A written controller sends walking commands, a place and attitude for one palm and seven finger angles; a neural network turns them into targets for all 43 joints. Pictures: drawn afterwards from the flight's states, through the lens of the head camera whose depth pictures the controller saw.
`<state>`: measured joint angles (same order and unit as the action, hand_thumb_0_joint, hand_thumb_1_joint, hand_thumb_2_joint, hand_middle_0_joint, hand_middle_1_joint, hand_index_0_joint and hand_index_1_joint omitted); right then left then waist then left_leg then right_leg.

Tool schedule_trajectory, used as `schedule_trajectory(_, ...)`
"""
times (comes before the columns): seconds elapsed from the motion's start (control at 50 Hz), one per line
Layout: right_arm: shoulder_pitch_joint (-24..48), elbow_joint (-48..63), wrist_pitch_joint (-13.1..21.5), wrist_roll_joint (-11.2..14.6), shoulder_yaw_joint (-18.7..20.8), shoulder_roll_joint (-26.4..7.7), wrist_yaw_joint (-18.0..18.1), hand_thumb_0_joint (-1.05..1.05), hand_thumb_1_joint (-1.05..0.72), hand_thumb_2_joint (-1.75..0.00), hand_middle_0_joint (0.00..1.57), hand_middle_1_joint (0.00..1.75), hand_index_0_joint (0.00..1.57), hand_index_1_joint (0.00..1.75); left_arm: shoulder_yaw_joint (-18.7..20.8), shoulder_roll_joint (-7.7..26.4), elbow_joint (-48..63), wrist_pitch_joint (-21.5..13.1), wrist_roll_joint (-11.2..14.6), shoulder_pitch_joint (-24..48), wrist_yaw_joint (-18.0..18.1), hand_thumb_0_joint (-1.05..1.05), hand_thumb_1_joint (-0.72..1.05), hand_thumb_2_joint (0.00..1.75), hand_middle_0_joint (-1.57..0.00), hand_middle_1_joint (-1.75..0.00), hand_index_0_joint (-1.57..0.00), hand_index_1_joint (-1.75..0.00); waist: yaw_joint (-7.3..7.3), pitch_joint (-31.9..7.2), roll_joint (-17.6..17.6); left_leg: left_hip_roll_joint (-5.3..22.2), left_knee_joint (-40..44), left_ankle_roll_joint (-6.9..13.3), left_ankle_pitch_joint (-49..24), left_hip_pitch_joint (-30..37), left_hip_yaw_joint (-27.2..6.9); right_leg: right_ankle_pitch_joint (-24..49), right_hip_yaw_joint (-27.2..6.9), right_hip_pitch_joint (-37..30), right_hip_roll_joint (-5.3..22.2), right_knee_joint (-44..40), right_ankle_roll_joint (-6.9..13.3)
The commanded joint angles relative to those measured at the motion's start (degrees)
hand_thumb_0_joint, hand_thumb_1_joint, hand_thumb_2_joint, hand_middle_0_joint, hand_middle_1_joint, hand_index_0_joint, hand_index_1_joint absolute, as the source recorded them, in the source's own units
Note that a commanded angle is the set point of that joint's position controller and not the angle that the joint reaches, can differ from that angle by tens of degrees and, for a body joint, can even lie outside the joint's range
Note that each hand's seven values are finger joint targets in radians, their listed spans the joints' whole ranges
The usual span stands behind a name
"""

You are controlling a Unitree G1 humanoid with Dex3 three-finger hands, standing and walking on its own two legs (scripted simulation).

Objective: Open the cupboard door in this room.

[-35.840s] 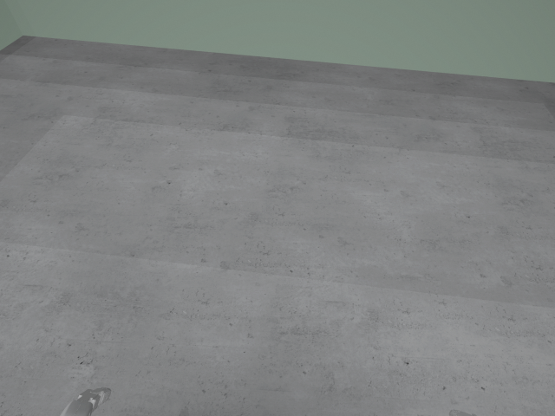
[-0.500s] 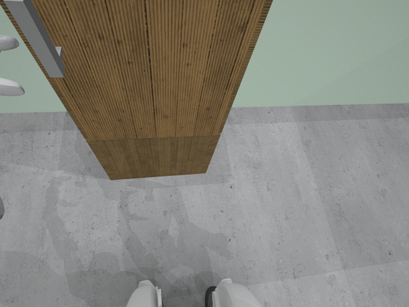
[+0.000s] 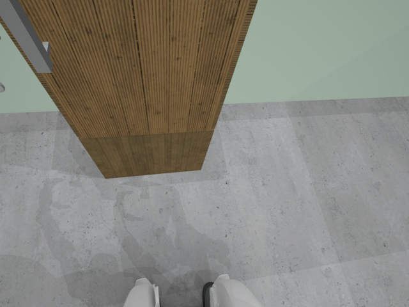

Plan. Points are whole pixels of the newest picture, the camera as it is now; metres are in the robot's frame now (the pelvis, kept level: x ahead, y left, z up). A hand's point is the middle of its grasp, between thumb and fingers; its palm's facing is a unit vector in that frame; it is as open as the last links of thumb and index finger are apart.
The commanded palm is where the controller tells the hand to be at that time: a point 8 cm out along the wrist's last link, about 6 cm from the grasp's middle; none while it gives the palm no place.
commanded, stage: slide the fingers in behind the handle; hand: left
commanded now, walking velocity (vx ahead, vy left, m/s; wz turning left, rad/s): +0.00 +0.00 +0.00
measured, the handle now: (27, 25) +0.58 +0.24 +0.13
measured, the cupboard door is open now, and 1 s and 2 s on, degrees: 0 0 0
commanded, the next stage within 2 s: close the thumb around the handle in 1.66 s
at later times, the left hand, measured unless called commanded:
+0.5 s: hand out of the picture +0.52 +0.28 +0.13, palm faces +0.02 -1.00 +0.01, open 14.0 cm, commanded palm +0.50 +0.31 +0.12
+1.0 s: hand (17, 53) +0.51 +0.25 +0.13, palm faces +0.05 -1.00 +0.00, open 14.0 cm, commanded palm +0.50 +0.28 +0.12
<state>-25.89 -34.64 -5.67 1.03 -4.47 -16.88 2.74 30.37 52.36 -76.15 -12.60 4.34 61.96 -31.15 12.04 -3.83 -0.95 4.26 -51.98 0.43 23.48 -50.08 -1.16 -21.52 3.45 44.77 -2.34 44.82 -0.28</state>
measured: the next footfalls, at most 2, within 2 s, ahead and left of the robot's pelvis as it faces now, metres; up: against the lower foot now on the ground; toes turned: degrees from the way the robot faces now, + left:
none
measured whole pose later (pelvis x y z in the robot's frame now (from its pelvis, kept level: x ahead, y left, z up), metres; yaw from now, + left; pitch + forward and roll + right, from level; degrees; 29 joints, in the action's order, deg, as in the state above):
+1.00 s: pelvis +0.00 -0.01 +0.00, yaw +1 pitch +19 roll -3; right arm -24.2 -35.1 -3.6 0.5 -3.0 -16.4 1.6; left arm 26.7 41.0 -72.0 -14.7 4.8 58.6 -21.7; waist 11.0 -4.1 -1.3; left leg 3.8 -50.4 0.0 22.8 -46.3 -0.9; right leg -21.8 3.1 41.9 -2.0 45.0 0.2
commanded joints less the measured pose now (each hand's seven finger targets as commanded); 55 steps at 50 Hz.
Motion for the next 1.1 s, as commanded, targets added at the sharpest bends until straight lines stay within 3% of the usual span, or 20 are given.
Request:
schedule_trajectory(0.0, -10.9, 2.2, 1.0, -0.5, 4.2, -11.8, 1.2, 0.0, -0.9, -0.9, 0.2, 0.3, 0.2, 0.3, 1.9, 17.9, 11.1, -2.5, 0.9, 23.4, 0.7, 0.0, -0.5, 0.3, -0.3, -1.2, -0.3, -1.2, 0.19, -25.1, -11.5, -1.8, 3.5, 2.3, -23.0, 23.5, -1.7, 17.5, -1.1, -5.4, -1.9, -3.9, 0.6)
schedule_trajectory(0.06, -11.1, 2.6, 1.1, -0.8, 4.3, -11.6, 1.0, 0.0, -0.9, -0.9, 0.2, 0.3, 0.2, 0.3, 2.9, 19.0, 14.6, -3.8, 0.4, 23.7, 1.8, 0.0, -0.5, 0.3, -0.3, -1.2, -0.3, -1.2, -0.9, -29.1, -14.8, -1.8, 3.3, 1.7, -26.8, 26.7, -1.9, 19.3, -0.9, -6.1, -2.0, -3.0, 0.8)
schedule_trajectory(0.16, -10.7, 2.5, 1.1, -1.0, 4.9, -11.3, 0.3, 0.0, -0.9, -0.9, 0.2, 0.3, 0.2, 0.3, 1.8, 15.2, 17.3, -5.0, 1.2, 23.4, 2.6, 0.0, -0.5, 0.3, -0.3, -1.2, -0.3, -1.2, -0.78, -30.5, -16.3, -1.4, 3.1, 1.0, -30.3, 31.0, -2.4, 19.8, -0.4, -4.5, -2.3, -2.9, 1.0)
schedule_trajectory(0.2, -10.6, 2.4, 1.1, -1.0, 4.9, -11.3, 0.2, 0.0, -0.9, -0.9, 0.2, 0.3, 0.2, 0.3, 0.8, 12.8, 15.5, -4.1, 1.7, 21.6, 2.5, 0.0, -0.5, 0.3, -0.3, -1.2, -0.3, -1.2, -0.58, -28.4, -14.7, -1.3, 3.4, 1.0, -29.5, 30.4, -2.5, 19.3, 0.0, -3.8, -2.3, -3.3, 1.0)
schedule_trajectory(0.24, -10.9, 2.6, 1.0, -1.1, 5.0, -11.4, 0.2, 0.0, -0.9, -0.9, 0.2, 0.3, 0.2, 0.3, 1.4, 13.0, 15.8, -3.6, 1.8, 20.4, 2.6, 0.0, -0.5, 0.3, -0.3, -1.2, -0.3, -1.2, -1.33, -29.0, -14.5, -1.4, 3.5, 1.0, -31.9, 30.7, -2.8, 20.4, 0.1, -4.8, -2.4, -2.9, 1.2)
schedule_trajectory(0.32, -10.6, 2.4, 1.1, -1.1, 5.2, -11.0, -0.2, 0.0, -0.9, -0.9, 0.2, 0.3, 0.2, 0.3, -1.7, 8.6, 16.4, -2.5, 1.6, 21.0, 3.9, 0.0, -0.5, 0.3, -0.3, -1.2, -0.3, -1.2, -0.48, -25.9, -13.7, -1.2, 4.1, 0.9, -30.4, 30.5, -3.0, 18.8, 0.4, -2.9, -2.3, -3.6, 0.9)
schedule_trajectory(0.38, -10.7, 2.4, 1.3, -1.3, 5.4, -10.8, -0.4, 0.0, -0.9, -0.9, 0.2, 0.3, 0.2, 0.3, -1.5, 7.2, 19.0, -3.6, 2.1, 21.0, 5.1, 0.0, -0.5, 0.3, -0.3, -1.2, -0.3, -1.2, -0.95, -28.3, -14.8, -1.1, 4.1, 0.4, -34.0, 33.5, -3.4, 19.7, 0.5, -3.3, -2.3, -3.3, 1.1)
schedule_trajectory(0.4, -10.8, 2.3, 1.3, -1.4, 5.5, -10.8, -0.5, 0.0, -0.9, -0.9, 0.2, 0.3, 0.2, 0.3, -0.5, 7.8, 19.0, -3.8, 2.4, 20.5, 5.6, 0.0, -0.5, 0.3, -0.3, -1.2, -0.3, -1.2, -1.0, -27.8, -12.5, -0.9, 4.1, 0.5, -33.6, 33.0, -3.6, 19.9, 0.5, -3.8, -2.3, -3.4, 1.1)
schedule_trajectory(0.48, -10.2, 2.1, 1.4, -1.4, 5.5, -10.4, -0.8, 0.0, -0.9, -0.9, 0.2, 0.3, 0.2, 0.3, -1.6, 5.3, 18.3, -4.3, 2.3, 20.7, 6.8, 0.0, -0.5, 0.3, -0.3, -1.2, -0.3, -1.2, -0.86, -26.6, -12.0, -1.2, 4.3, 0.7, -32.3, 31.5, -3.1, 20.4, 0.4, -4.6, -2.2, -3.2, 1.0)
schedule_trajectory(0.54, -10.2, 2.6, 1.6, -1.5, 5.6, -10.5, -0.9, 0.0, -0.9, -0.9, 0.2, 0.3, 0.2, 0.3, -0.5, 6.4, 20.3, -4.7, 1.7, 20.0, 7.9, 0.0, -0.5, 0.3, -0.3, -1.2, -0.3, -1.2, -2.03, -28.4, -13.5, -1.6, 4.3, 0.7, -33.2, 31.7, -2.9, 21.2, 0.1, -6.2, -2.1, -2.8, 1.3)
schedule_trajectory(0.58, -9.9, 2.6, 1.5, -1.3, 5.6, -10.3, -1.0, 0.0, -0.9, -0.9, 0.2, 0.3, 0.2, 0.3, 0.1, 7.2, 19.4, -4.7, 1.5, 18.9, 8.3, 0.0, -0.5, 0.3, -0.3, -1.2, -0.3, -1.2, -2.09, -28.4, -11.6, -1.6, 4.2, 0.8, -32.7, 30.4, -2.4, 22.6, -0.2, -7.7, -2.0, -2.8, 1.0)
schedule_trajectory(0.64, -9.4, 2.9, 1.7, -1.3, 5.7, -10.0, -1.0, 0.0, -0.9, -0.9, 0.2, 0.3, 0.2, 0.3, -1.2, 4.6, 21.5, -5.4, 2.0, 19.9, 8.7, 0.0, -0.5, 0.3, -0.3, -1.2, -0.3, -1.2, -1.73, -28.4, -11.7, -1.8, 4.5, 1.1, -32.1, 30.5, -2.1, 23.3, -0.4, -8.6, -2.0, -3.0, 1.1)
schedule_trajectory(0.66, -9.4, 2.8, 1.6, -1.3, 5.9, -10.1, -0.9, 0.0, -0.9, -0.9, 0.2, 0.3, 0.2, 0.3, 0.0, 5.9, 21.3, -5.5, 1.9, 18.6, 8.8, 0.0, -0.5, 0.3, -0.3, -1.2, -0.3, -1.2, -2.29, -29.4, -11.0, -1.8, 4.3, 1.1, -32.7, 30.7, -2.0, 24.0, -0.5, -9.4, -2.0, -2.9, 0.9)
schedule_trajectory(0.74, -8.9, 2.8, 1.6, -1.0, 5.6, -10.1, -0.8, 0.0, -0.9, -0.9, 0.2, 0.3, 0.2, 0.3, -0.7, 4.9, 18.3, -5.2, 2.2, 18.2, 8.9, 0.0, -0.5, 0.3, -0.3, -1.2, -0.3, -1.2, -1.77, -25.2, -8.0, -2.3, 5.0, 1.8, -27.0, 26.4, -1.3, 22.9, -0.9, -10.5, -1.9, -3.6, 0.9)
schedule_trajectory(0.82, -8.6, 2.3, 2.1, -0.8, 5.5, -10.0, -0.5, 0.0, -0.9, -0.9, 0.2, 0.3, 0.2, 0.3, -3.5, 3.1, 17.0, -4.7, 1.4, 21.0, 9.4, 0.0, -0.5, 0.3, -0.3, -1.2, -0.3, -1.2, -0.52, -22.8, -8.9, -2.4, 5.6, 1.8, -21.8, 24.7, -1.1, 19.2, -1.2, -8.6, -1.5, -4.3, 0.7)
schedule_trajectory(0.88, -8.8, 1.9, 2.5, -0.8, 5.4, -10.2, -0.1, 0.0, -0.9, -0.9, 0.2, 0.3, 0.2, 0.3, -1.8, 5.6, 16.7, -5.5, 1.6, 23.0, 9.5, 0.0, -0.5, 0.3, -0.3, -1.2, -0.3, -1.2, -0.21, -24.6, -7.9, -2.5, 5.2, 2.0, -21.3, 24.0, -1.0, 19.9, -1.8, -10.2, -1.4, -4.2, 0.6)
schedule_trajectory(0.96, -8.8, 1.7, 3.2, -0.9, 5.5, -9.9, -0.2, 0.0, -0.9, -0.9, 0.2, 0.3, 0.2, 0.3, -3.0, 3.8, 17.2, -6.4, 1.6, 23.0, 9.0, 0.0, -0.5, 0.3, -0.3, -1.2, -0.3, -1.2, -0.63, -27.1, -10.2, -2.7, 5.0, 1.8, -21.9, 25.2, -0.9, 20.5, -2.0, -10.6, -1.3, -3.8, 0.7)
schedule_trajectory(1.04, -9.1, 1.0, 3.4, -1.0, 5.5, -9.9, -0.2, 0.0, -0.9, -0.9, 0.2, 0.3, 0.2, 0.3, -4.8, 1.0, 16.1, -5.8, 1.8, 24.2, 9.4, 0.0, -0.5, 0.3, -0.3, -1.2, -0.3, -1.2, 0.42, -25.1, -9.3, -2.5, 5.0, 2.0, -21.5, 25.3, -1.2, 19.1, -1.6, -8.6, -1.4, -4.2, 0.7)
schedule_trajectory(1.06, -9.2, 1.1, 3.4, -1.0, 5.5, -10.1, -0.1, 0.0, -0.9, -0.9, 0.2, 0.3, 0.2, 0.3, -3.3, 3.1, 16.1, -5.6, 1.7, 23.8, 9.6, 0.0, -0.5, 0.3, -0.3, -1.2, -0.3, -1.2, -0.37, -26.3, -9.9, -2.5, 5.1, 1.8, -21.6, 25.2, -1.3, 19.1, -1.6, -9.2, -1.3, -4.0, 0.7)
schedule_trajectory(1.08, -9.1, 1.3, 3.4, -1.0, 5.5, -10.1, -0.2, 0.0, -0.9, -0.9, 0.2, 0.3, 0.2, 0.3, -3.5, 2.6, 15.9, -5.3, 1.9, 23.7, 9.8, 0.0, -0.5, 0.3, -0.3, -1.2, -0.3, -1.2, -0.21, -26.6, -9.5, -2.6, 5.1, 1.9, -21.0, 24.9, -1.0, 19.0, -1.8, -9.5, -1.3, -4.2, 0.6)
